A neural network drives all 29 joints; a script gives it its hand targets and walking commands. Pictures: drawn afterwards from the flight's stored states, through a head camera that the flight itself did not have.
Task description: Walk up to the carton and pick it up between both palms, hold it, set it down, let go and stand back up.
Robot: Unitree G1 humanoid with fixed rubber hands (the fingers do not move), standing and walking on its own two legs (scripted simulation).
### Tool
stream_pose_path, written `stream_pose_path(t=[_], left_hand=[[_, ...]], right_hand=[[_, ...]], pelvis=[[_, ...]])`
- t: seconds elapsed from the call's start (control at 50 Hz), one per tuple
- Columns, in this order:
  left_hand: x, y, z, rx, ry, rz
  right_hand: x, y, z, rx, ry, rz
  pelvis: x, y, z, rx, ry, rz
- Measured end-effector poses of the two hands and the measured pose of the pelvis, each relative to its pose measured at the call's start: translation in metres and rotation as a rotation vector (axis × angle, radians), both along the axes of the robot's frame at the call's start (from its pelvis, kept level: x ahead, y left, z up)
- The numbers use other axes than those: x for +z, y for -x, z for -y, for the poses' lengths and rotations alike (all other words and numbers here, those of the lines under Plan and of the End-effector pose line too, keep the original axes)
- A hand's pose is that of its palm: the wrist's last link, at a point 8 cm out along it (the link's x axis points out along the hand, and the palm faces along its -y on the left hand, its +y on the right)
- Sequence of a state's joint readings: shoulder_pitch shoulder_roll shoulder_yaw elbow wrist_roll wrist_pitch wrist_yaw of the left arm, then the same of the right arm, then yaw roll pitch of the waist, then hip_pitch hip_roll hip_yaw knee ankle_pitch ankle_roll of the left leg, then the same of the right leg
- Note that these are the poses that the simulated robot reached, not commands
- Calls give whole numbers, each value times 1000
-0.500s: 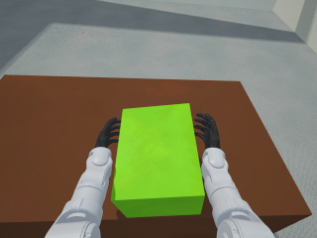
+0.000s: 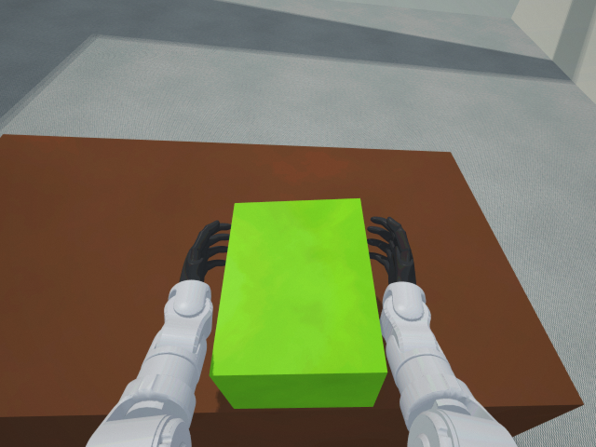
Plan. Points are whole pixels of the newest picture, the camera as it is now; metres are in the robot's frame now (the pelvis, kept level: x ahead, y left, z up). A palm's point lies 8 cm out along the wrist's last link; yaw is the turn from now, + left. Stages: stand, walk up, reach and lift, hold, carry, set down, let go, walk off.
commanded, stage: set down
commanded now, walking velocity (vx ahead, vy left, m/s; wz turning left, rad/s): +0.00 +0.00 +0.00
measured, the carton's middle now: (299, 299) +0.34 +0.00 -0.01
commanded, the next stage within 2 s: none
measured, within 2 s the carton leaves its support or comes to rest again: rests again in 0.38 s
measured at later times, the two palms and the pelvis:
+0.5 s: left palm (200, 281) +0.35 +0.14 +0.02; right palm (399, 291) +0.34 -0.15 +0.02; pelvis +0.00 -0.01 +0.00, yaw +0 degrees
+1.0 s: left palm (179, 303) +0.32 +0.17 +0.01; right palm (415, 309) +0.31 -0.16 +0.02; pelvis -0.04 -0.01 -0.01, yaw +0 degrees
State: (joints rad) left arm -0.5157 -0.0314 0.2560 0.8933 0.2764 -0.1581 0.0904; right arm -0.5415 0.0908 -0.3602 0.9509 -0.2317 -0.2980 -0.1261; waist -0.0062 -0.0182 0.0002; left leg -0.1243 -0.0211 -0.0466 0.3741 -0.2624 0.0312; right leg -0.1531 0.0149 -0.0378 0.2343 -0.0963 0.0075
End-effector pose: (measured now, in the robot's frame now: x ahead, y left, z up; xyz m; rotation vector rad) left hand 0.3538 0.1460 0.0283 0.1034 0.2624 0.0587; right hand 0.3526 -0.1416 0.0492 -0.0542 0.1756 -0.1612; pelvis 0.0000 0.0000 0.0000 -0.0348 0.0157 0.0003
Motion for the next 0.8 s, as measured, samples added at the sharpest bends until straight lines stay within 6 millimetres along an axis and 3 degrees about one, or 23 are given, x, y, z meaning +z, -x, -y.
stream_pose_path(t=[0.3,0.46,0.66,0.8], left_hand=[[-4,0,5,1,34,25],[-12,2,5,0,35,7],[-14,8,-17,86,92,16],[-9,20,-20,85,93,21]], right_hand=[[-9,2,7,1,7,-6],[-27,8,8,-18,-27,-53],[-40,17,8,-25,-98,-59],[-39,29,9,-23,-108,-50]], pelvis=[[0,0,4,-2,-3,-20],[0,-1,5,-2,-4,-32],[-6,12,3,-6,-1,-89],[-8,22,4,-6,-1,-74]])
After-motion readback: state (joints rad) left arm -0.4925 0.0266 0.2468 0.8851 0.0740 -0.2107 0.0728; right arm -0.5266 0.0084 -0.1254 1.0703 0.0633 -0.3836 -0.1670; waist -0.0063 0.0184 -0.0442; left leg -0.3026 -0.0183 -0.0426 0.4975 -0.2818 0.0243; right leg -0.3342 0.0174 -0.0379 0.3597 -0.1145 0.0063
